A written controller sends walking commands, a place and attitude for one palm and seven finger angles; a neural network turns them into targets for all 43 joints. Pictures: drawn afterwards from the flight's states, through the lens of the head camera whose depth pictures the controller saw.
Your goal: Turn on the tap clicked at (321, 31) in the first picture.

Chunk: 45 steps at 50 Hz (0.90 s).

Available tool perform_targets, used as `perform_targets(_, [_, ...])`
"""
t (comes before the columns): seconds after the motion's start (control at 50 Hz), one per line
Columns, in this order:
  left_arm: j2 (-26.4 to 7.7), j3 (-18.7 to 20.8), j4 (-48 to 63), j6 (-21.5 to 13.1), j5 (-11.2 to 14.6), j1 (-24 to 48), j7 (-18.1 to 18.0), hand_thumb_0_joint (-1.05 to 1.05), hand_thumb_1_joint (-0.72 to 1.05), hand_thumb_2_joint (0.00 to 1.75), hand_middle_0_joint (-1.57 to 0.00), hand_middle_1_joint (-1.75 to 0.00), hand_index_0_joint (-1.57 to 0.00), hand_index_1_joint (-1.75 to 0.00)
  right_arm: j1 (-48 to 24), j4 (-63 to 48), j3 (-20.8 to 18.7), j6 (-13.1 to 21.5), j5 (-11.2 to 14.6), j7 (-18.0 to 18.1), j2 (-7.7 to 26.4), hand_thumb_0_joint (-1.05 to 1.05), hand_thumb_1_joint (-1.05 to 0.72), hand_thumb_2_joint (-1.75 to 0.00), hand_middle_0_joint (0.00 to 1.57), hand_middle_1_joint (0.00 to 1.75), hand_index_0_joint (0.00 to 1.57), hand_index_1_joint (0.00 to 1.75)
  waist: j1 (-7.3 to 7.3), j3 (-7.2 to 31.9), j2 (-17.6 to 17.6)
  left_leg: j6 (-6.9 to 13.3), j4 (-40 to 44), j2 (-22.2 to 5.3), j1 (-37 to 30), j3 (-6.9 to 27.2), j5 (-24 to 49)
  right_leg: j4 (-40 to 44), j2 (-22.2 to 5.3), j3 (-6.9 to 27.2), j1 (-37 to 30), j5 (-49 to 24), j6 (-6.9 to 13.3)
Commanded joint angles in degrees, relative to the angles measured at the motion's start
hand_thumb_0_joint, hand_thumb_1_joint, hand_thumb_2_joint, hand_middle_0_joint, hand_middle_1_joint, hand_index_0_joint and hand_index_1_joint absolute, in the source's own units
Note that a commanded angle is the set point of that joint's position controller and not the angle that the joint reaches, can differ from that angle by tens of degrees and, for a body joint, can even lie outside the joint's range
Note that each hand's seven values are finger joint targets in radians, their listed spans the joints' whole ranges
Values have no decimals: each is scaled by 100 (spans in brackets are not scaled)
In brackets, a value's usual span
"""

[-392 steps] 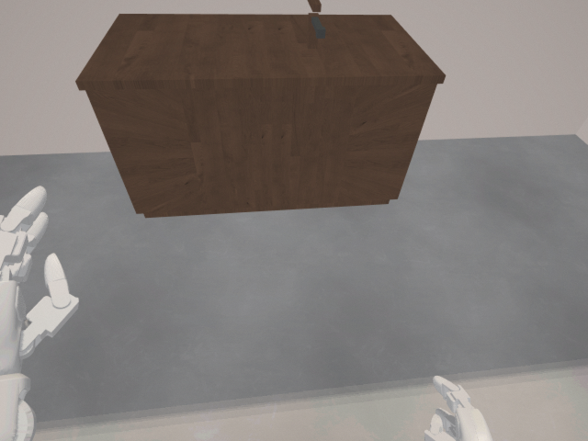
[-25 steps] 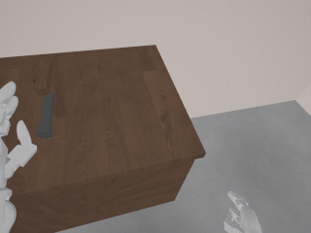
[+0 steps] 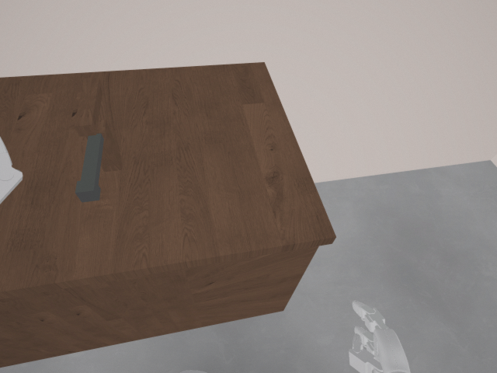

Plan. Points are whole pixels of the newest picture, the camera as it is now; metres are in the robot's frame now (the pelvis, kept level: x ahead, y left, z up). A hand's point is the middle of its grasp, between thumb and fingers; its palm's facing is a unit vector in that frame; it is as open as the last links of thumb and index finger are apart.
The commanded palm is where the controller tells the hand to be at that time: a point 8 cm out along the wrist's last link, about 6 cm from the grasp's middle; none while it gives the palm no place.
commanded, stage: come to a stop and stand still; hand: left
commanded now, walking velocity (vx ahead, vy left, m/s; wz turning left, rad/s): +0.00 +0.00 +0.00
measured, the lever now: (88, 190) +0.36 +0.32 +0.05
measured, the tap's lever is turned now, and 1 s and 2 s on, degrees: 0 0 0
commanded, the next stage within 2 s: look again from close up in 0.66 s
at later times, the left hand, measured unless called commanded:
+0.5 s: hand (5, 247) +0.20 +0.29 +0.17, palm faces +0.42 -0.84 -0.33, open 7.4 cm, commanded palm +0.13 +0.32 +0.18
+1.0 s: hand (2, 260) +0.19 +0.29 +0.16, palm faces +0.39 -0.85 -0.35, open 7.4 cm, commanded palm +0.12 +0.31 +0.18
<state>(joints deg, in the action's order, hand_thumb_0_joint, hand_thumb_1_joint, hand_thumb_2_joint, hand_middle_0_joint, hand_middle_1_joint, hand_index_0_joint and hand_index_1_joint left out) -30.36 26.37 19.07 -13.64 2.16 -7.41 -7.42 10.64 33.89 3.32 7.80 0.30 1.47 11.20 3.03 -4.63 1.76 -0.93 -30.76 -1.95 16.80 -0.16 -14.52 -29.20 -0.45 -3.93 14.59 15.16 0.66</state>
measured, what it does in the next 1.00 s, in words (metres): stands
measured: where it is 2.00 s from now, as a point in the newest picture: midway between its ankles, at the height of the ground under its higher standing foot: outside the picture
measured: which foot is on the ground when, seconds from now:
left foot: down 0.00-1.00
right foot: down 0.00-1.00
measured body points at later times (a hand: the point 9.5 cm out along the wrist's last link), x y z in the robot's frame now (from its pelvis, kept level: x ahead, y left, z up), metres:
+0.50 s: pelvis -0.02 +0.03 +0.00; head +0.02 +0.07 +0.45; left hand +0.17 +0.33 +0.18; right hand +0.17 -0.18 -0.07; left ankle +0.02 +0.13 -0.74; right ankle +0.00 -0.11 -0.73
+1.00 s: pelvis -0.02 +0.03 +0.00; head +0.01 +0.05 +0.45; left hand +0.16 +0.33 +0.18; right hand +0.17 -0.19 -0.07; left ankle +0.02 +0.13 -0.74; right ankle +0.00 -0.11 -0.74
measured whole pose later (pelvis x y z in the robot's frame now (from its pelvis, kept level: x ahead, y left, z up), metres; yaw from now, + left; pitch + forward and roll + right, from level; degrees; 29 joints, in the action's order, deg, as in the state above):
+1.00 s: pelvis -0.02 +0.03 +0.00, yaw +3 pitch +0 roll -1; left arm -24.0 20.5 25.3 -16.1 6.1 -23.7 -5.7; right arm 10.8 36.7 0.2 11.5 1.2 -0.2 12.1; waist 1.8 -5.0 1.9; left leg 1.3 -28.2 1.2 17.2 1.4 -10.8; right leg -25.8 -3.4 -5.6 13.5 11.9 -1.7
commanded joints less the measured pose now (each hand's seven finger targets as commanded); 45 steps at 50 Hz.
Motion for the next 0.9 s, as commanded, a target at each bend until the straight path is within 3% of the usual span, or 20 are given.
perform_targets(0.0, [-407,84,1199,-560,340,-1606,10,0,90,90,-20,-30,-20,-30,134,-890,-552,548,62,-277,947,0,-90,-90,20,30,20,30,101,1485,12,141,10,109,-317,80,987,524,-800,709,-475,-1514,266])
perform_targets(0.04, [-442,147,1232,-624,434,-2064,-21,0,90,90,-20,-30,-20,-30,-69,-823,-569,621,132,-360,961,0,-90,-90,20,30,20,30,104,1503,-121,172,142,91,-490,136,1131,422,-708,556,-346,-1447,190])
perform_targets(0.12, [-763,598,1481,-835,451,-1823,-89,0,90,90,-20,-30,-20,-30,-3,-732,-579,682,74,-263,967,0,-90,-90,20,30,20,30,9,1069,430,139,235,124,-305,243,839,646,-641,461,-59,-1118,80])
perform_targets(0.14, [-1211,901,1709,-881,433,-1484,-122,0,90,90,-20,-30,-20,-30,-79,-718,-569,662,78,-219,1075,0,-90,-90,20,30,20,30,-27,1094,102,148,312,97,-371,312,820,567,-596,467,-3,-1006,83])
perform_targets(0.16, [-866,643,1531,-913,401,-1518,-95,0,90,90,-20,-30,-20,-30,21,-623,-543,657,33,-174,978,0,-90,-90,20,30,20,30,-62,1074,64,157,400,50,-328,323,856,493,-602,352,-111,-997,71])
perform_targets(0.24, [-923,389,1747,-868,349,-786,-111,0,90,90,-20,-30,-20,-30,-87,-537,-529,745,55,-158,1080,0,-90,-90,20,30,20,30,-59,1085,-722,204,512,11,-400,443,701,387,-558,375,-122,-891,58])
perform_targets(0.36, [-279,-270,2015,-762,207,-795,-105,0,90,90,-20,-30,-20,-30,11,-418,-559,902,73,-258,1023,0,-90,-90,20,30,20,30,-40,1141,-775,219,739,-116,-388,596,593,190,-463,223,-280,-809,15])
perform_targets(0.44, [-554,141,1734,-719,176,-1006,-131,0,90,90,-20,-30,-20,-30,-199,-427,-596,839,70,-295,1085,0,-90,-90,20,30,20,30,-56,1042,-811,206,986,-192,-149,772,208,104,-376,240,-265,-570,9])
perform_targets(0.46, [-328,36,1751,-729,192,-1015,-106,0,90,90,-20,-30,-20,-30,-140,-444,-583,775,58,-279,931,0,-90,-90,20,30,20,30,-52,1020,-681,162,1034,-218,-36,790,211,130,-396,163,-349,-563,-7])
perform_targets(0.5, [-413,191,1621,-741,247,-993,-92,0,90,90,-20,-30,-20,-30,-272,-506,-591,725,45,-278,966,0,-90,-90,20,30,20,30,-51,869,-611,153,1029,-168,178,736,-150,312,-423,228,-326,-446,13])
perform_targets(0.54, [-578,384,1451,-714,281,-1147,-63,0,90,90,-20,-30,-20,-30,-353,-528,-608,681,63,-269,987,0,-90,-90,20,30,20,30,-66,1014,-653,173,1029,-155,13,737,-132,317,-413,284,-302,-465,28])
perform_targets(0.56, [-253,132,1527,-724,303,-1160,-17,0,90,90,-20,-30,-20,-30,-242,-530,-590,645,67,-262,857,0,-90,-90,20,30,20,30,-75,1046,-602,134,1049,-184,-3,726,-28,307,-423,202,-364,-512,20])
perform_targets(0.62, [-315,126,1706,-728,339,-1084,18,0,90,90,-20,-30,-20,-30,-362,-605,-582,669,56,-262,884,0,-90,-90,20,30,20,30,-58,1058,-517,151,990,-134,-22,699,-50,403,-444,249,-341,-526,14])
perform_targets(0.64, [-364,164,1677,-700,357,-1121,27,0,90,90,-20,-30,-20,-30,-433,-616,-601,681,91,-252,942,0,-90,-90,20,30,20,30,-73,1133,-692,157,1029,-159,-180,738,70,347,-423,271,-314,-519,11])
perform_targets(0.72, [-253,-27,1737,-680,349,-1004,45,0,90,90,-20,-30,-20,-30,-372,-607,-584,711,79,-227,882,0,-90,-90,20,30,20,30,-72,958,-456,148,1000,-105,-33,726,-110,547,-474,278,-337,-441,-2])
perform_targets(0.74, [-366,72,1749,-656,358,-983,43,0,90,90,-20,-30,-20,-30,-471,-608,-606,716,112,-214,947,0,-90,-90,20,30,20,30,-87,1054,-597,146,1030,-124,-201,766,6,497,-453,312,-321,-435,-6])
perform_targets(0.76, [-201,-96,1769,-663,347,-959,60,0,90,90,-20,-30,-20,-30,-384,-581,-587,704,100,-192,857,0,-90,-90,20,30,20,30,-97,1055,-572,123,1061,-150,-165,776,56,493,-467,252,-394,-462,-14])
perform_targets(0.84, [-506,176,1757,-618,388,-1070,51,0,90,90,-20,-30,-20,-30,-489,-594,-613,720,138,-156,911,0,-90,-90,20,30,20,30,-90,1073,-561,133,943,-83,-292,757,216,633,-523,348,-370,-526,-9])
perform_targets(0.86, [-286,2,1844,-636,397,-1103,75,0,90,90,-20,-30,-20,-30,-404,-589,-599,700,114,-138,832,0,-90,-90,20,30,20,30,-90,1110,-536,125,925,-81,-259,733,307,640,-544,275,-491,-603,-10])
perform_targets(0.88, [-380,60,1865,-630,421,-1127,69,0,90,90,-20,-30,-20,-30,-420,-629,-609,716,130,-135,863,0,-90,-90,20,30,20,30,-94,1061,-590,113,879,-50,-250,732,355,681,-573,316,-463,-628,-2])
